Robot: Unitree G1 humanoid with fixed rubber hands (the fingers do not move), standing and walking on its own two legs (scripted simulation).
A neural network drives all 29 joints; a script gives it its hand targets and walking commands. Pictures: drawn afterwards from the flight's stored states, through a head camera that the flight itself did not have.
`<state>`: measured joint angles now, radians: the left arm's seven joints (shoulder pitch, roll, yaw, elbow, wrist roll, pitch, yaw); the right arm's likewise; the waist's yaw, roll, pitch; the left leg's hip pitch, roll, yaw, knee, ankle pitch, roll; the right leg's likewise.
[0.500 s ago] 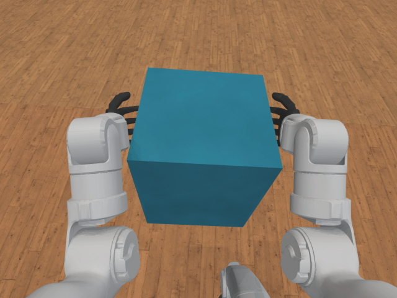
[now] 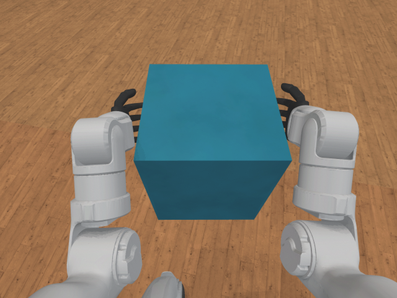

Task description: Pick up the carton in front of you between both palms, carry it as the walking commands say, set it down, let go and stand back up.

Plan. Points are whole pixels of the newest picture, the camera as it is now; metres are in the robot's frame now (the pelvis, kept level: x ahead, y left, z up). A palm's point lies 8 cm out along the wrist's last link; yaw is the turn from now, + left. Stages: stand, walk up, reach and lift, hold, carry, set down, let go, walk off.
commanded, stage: carry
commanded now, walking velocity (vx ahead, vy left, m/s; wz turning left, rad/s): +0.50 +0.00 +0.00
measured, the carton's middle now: (207, 150) +0.38 +0.02 +0.10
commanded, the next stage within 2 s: none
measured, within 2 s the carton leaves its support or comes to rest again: neither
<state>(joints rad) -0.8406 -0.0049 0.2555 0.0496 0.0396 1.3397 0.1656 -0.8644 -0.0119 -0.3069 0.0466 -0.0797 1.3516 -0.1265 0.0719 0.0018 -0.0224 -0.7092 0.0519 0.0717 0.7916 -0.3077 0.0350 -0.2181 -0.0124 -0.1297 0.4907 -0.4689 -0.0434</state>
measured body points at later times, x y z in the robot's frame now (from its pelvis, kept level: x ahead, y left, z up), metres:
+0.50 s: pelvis +0.32 -0.01 +0.02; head +0.33 -0.01 +0.47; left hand +0.71 +0.14 +0.19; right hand +0.70 -0.16 +0.19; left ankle +0.18 +0.11 -0.69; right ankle +0.45 -0.10 -0.68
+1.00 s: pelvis +0.62 +0.02 +0.06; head +0.63 +0.03 +0.51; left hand +1.01 +0.16 +0.21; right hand +1.00 -0.14 +0.22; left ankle +0.70 +0.10 -0.65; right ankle +0.50 -0.09 -0.57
